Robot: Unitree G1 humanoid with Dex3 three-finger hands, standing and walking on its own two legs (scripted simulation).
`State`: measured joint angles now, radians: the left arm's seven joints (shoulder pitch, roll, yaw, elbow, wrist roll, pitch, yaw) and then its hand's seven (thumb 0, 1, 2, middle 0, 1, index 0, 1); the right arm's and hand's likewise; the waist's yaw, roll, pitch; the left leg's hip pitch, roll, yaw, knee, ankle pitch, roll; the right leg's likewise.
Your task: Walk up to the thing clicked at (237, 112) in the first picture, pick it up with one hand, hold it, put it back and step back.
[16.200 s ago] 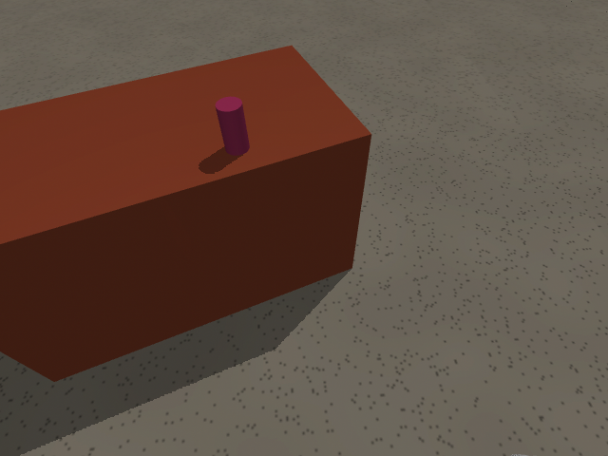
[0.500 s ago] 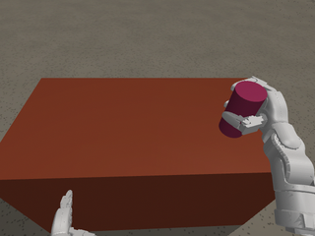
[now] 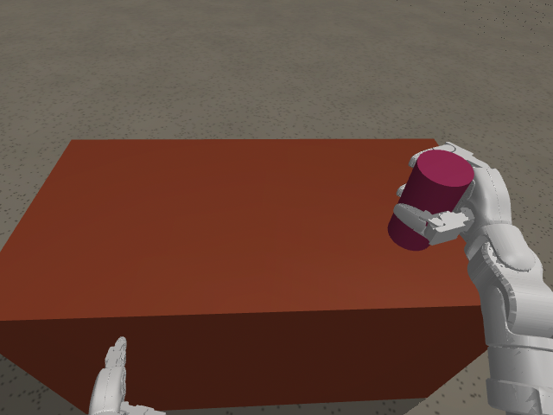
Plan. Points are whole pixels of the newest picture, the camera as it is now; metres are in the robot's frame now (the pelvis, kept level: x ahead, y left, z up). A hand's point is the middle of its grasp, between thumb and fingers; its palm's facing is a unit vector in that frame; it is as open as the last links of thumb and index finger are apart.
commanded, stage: hold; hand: right
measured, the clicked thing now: (425, 203) +0.33 -0.16 +0.17
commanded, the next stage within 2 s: crouch in 1.66 s
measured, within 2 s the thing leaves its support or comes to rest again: neither
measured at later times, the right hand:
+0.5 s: hand (431, 207) +0.31 -0.16 +0.18, palm faces +0.05 +1.00 -0.03, open 9.2 cm
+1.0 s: hand (426, 203) +0.32 -0.16 +0.18, palm faces +0.06 +1.00 -0.03, open 9.2 cm
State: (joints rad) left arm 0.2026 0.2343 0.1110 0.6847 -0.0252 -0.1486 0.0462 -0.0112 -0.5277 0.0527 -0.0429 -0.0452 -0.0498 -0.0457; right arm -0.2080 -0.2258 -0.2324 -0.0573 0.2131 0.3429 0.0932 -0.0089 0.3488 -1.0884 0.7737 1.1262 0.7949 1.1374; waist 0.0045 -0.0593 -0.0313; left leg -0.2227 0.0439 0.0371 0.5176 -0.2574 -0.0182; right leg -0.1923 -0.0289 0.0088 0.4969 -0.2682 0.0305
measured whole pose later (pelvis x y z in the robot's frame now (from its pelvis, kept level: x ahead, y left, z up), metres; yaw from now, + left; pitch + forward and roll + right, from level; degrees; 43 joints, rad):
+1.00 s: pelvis -0.01 +0.00 +0.00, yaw +0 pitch -3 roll +0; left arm 0.20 0.23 0.10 0.70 -0.02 -0.18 0.04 -0.01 -0.53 0.06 -0.04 -0.04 -0.05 -0.05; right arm -0.20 -0.21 -0.22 -0.07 0.21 0.35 0.07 -0.01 0.35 -1.09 0.77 1.13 0.79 1.14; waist 0.01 -0.06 -0.02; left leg -0.22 0.04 0.03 0.51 -0.24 -0.02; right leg -0.19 -0.03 0.01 0.50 -0.26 0.03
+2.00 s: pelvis +0.00 +0.00 +0.00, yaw +0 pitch -2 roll +0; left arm 0.19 0.22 0.09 0.70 -0.02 -0.17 0.04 -0.01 -0.53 0.06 -0.04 -0.05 -0.05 -0.05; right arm -0.22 -0.22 -0.22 0.04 0.20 0.31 0.10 -0.01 0.36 -1.10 0.78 1.12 0.80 1.13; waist 0.01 -0.05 -0.02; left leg -0.22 0.04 0.04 0.51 -0.25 -0.02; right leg -0.19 -0.03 0.01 0.49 -0.26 0.03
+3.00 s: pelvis -0.01 -0.01 -0.02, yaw +2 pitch +8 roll +0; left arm 0.23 0.21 0.05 0.52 0.00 -0.13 0.06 -0.01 -0.54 0.07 -0.05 -0.04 -0.05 -0.05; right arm -0.50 -0.29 -0.27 0.85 0.16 -0.31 0.13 -0.01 0.36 -1.11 0.78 1.13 0.80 1.14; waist 0.10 0.02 -0.05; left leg -0.52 0.03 0.00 0.68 -0.28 -0.03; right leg -0.50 -0.04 -0.01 0.70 -0.33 0.02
